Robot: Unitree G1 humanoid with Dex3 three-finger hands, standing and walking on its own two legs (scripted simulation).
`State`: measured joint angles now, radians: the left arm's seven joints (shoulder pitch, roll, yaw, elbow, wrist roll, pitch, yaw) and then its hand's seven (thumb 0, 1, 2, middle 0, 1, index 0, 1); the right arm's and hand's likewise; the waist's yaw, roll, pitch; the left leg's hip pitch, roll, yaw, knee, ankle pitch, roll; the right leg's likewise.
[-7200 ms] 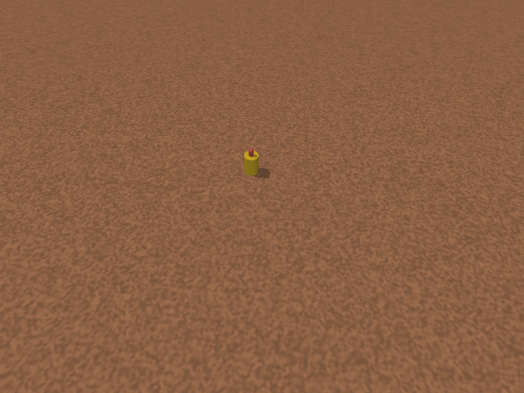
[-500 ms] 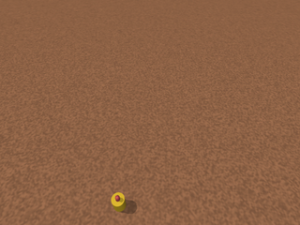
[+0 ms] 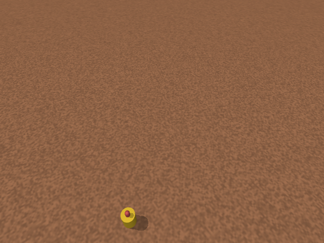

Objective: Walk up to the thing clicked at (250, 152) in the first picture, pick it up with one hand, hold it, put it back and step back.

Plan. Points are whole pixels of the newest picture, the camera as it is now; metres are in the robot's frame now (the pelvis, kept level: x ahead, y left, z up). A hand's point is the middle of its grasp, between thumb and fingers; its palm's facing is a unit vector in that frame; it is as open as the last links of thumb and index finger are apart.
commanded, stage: go down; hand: left
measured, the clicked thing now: (128, 216) +0.38 +0.18 -0.70
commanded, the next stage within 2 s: none
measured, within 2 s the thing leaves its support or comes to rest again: neither
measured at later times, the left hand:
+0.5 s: hand out of the picture +0.14 +0.27 -0.20, palm faces +0.04 -0.94 -0.34, open 15.4 cm
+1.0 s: hand out of the picture +0.13 +0.29 -0.22, palm faces +0.08 -0.94 -0.33, open 17.1 cm
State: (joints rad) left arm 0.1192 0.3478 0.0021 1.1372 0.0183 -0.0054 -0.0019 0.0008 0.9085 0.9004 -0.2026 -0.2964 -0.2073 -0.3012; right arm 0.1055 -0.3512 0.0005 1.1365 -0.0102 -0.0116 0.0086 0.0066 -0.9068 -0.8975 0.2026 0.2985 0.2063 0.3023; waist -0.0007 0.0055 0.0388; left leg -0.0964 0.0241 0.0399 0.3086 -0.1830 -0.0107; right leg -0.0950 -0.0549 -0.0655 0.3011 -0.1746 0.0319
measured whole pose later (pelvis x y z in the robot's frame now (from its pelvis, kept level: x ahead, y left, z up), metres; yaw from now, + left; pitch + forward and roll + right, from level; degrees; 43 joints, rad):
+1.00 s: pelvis -0.02 +0.00 -0.11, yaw +0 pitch +19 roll -3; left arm 0.26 0.38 0.30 0.46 0.02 0.15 -0.13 -0.01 -0.56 0.14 -0.10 -0.20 -0.10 -0.20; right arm 0.20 -0.24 -0.01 0.54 -0.01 -0.20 -0.07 0.01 -0.92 -0.90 0.20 0.30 0.21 0.30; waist -0.03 0.00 -0.13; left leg -0.99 0.06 -0.02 1.21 -0.55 -0.01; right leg -0.95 -0.06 -0.07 1.16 -0.52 0.02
